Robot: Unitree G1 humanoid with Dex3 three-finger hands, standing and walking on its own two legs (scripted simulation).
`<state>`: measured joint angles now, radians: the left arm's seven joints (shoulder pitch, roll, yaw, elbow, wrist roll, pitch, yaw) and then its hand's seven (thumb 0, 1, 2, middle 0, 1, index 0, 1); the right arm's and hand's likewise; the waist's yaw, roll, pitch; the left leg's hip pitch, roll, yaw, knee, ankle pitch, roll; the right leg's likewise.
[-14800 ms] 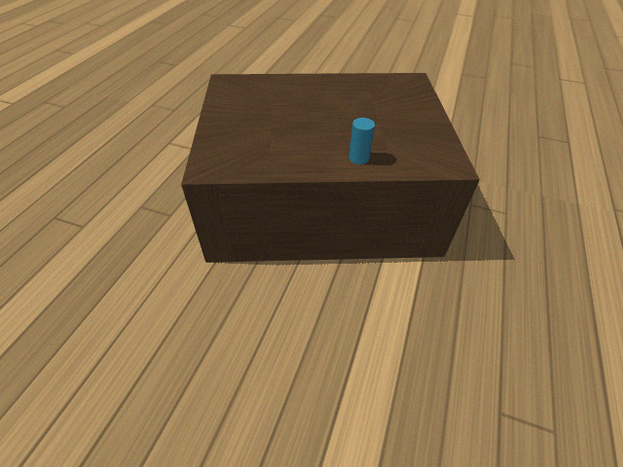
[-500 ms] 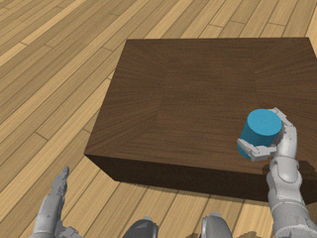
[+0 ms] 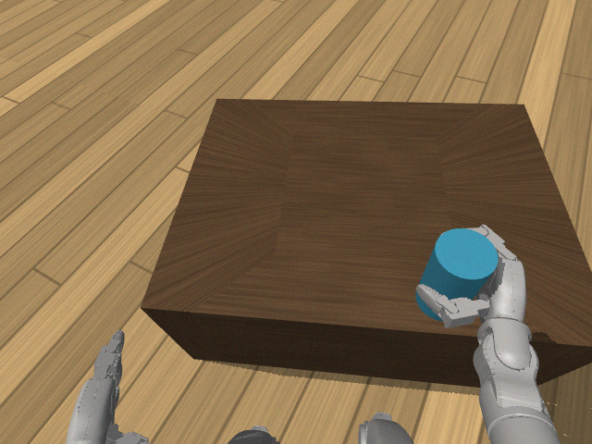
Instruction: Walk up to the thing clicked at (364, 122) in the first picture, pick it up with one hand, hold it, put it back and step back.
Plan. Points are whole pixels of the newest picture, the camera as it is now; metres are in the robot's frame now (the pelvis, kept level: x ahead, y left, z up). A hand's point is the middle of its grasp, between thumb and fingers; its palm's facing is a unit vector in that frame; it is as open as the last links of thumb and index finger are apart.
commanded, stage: lift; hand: right
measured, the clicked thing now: (451, 278) +0.35 -0.18 +0.00
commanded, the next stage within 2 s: hold in 0.40 s
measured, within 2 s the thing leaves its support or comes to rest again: neither
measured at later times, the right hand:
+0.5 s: hand (457, 279) +0.34 -0.17 +0.03, palm faces +0.18 +0.98 -0.03, open 10.0 cm
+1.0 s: hand (463, 270) +0.34 -0.17 +0.06, palm faces +0.18 +0.98 -0.03, open 10.0 cm
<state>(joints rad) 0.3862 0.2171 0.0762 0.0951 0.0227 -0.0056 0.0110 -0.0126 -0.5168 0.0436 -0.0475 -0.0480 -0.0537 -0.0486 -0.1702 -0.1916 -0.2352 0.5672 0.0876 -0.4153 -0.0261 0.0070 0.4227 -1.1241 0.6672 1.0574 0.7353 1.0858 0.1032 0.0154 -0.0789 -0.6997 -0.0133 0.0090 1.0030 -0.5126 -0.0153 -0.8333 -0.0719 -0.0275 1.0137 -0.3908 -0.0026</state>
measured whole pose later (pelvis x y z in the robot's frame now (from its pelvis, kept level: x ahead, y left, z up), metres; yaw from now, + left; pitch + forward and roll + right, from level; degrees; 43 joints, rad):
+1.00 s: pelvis +0.01 +0.01 +0.03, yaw +0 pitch +7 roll +1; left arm 0.33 0.20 0.08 0.29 0.00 -0.06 0.06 -0.01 -0.52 0.04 -0.05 -0.05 -0.06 -0.05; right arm -0.09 -0.17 -0.18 0.43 0.13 -0.32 -0.03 0.01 0.42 -1.13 0.66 1.06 0.73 1.09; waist 0.06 0.00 -0.05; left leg -0.51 0.00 0.00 0.85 -0.46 -0.01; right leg -0.64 -0.06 -0.04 0.84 -0.33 0.00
